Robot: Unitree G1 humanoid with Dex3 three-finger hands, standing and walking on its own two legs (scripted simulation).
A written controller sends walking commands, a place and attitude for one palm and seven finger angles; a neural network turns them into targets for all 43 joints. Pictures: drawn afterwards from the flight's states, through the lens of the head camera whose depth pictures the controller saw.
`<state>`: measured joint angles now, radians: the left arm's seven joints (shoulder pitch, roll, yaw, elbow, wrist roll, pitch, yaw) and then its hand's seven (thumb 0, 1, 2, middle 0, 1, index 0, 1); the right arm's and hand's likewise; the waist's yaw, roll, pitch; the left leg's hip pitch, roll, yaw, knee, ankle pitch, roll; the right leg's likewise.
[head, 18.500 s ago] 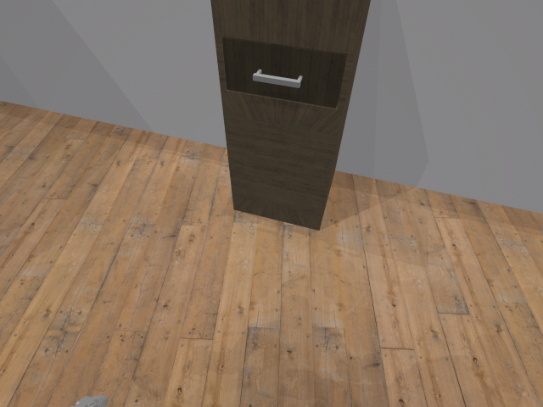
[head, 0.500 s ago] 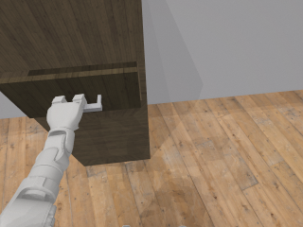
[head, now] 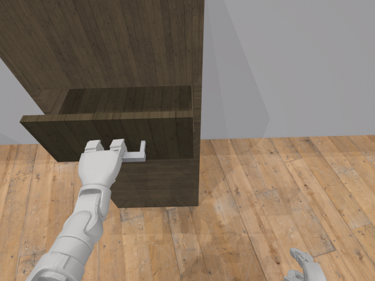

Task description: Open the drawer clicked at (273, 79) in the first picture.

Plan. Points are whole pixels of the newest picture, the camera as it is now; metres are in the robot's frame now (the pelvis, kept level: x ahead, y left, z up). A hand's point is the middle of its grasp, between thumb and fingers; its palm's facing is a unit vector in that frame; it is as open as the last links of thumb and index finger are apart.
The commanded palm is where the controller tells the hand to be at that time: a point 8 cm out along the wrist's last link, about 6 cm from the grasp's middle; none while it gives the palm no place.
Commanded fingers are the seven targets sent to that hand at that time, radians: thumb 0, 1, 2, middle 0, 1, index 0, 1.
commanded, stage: pull the drawer open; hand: left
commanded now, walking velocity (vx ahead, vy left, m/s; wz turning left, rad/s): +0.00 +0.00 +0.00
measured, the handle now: (114, 151) +0.41 +0.21 +0.01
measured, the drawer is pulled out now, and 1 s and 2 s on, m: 0.10 0.25 0.30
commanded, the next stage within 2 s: open the thumb to release the handle in 1.64 s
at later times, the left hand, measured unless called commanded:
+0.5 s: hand (106, 190) +0.31 +0.21 -0.02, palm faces -0.03 -0.08 -1.00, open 5.6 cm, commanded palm +0.26 +0.21 +0.04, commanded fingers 0.00 0.90 0.90 -0.40 -1.35 -0.40 -1.35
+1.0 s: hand (97, 242) +0.20 +0.20 -0.01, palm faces -0.03 -0.13 -0.99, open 5.7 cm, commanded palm +0.15 +0.20 +0.04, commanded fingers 0.00 0.90 0.90 -0.40 -1.35 -0.40 -1.35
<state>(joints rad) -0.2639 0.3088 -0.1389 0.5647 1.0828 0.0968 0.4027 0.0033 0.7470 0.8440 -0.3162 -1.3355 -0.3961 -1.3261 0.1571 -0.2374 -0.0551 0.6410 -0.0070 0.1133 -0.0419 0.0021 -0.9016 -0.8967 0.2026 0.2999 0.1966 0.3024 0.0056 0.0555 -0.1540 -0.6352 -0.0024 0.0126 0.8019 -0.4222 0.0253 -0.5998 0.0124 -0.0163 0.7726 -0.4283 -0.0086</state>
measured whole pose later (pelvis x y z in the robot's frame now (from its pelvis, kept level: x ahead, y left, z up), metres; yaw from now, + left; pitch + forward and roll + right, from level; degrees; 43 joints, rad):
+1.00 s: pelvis +0.01 -0.01 -0.01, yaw -1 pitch +12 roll +0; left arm 0.48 0.30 -0.12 -0.10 1.08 0.07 0.42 0.03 0.74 0.80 -0.25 -1.29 -0.39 -1.29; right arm 0.06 -0.20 0.00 0.52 -0.04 0.08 0.06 0.00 -0.90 -0.90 0.20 0.30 0.20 0.30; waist 0.06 0.05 -0.15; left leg -0.59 0.01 0.03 0.86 -0.48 0.01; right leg -0.57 0.03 0.00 0.85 -0.49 -0.02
